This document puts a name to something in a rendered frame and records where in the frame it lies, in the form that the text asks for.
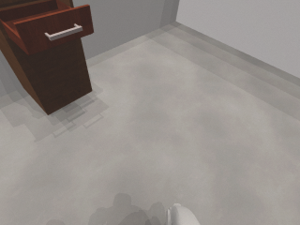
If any handle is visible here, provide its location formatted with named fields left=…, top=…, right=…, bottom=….
left=44, top=23, right=83, bottom=41

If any cabinet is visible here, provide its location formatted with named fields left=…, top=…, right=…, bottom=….
left=0, top=0, right=93, bottom=115

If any right robot thigh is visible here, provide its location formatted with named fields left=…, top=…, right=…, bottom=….
left=166, top=205, right=201, bottom=225

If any drawer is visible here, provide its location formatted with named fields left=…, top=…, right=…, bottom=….
left=0, top=0, right=94, bottom=56

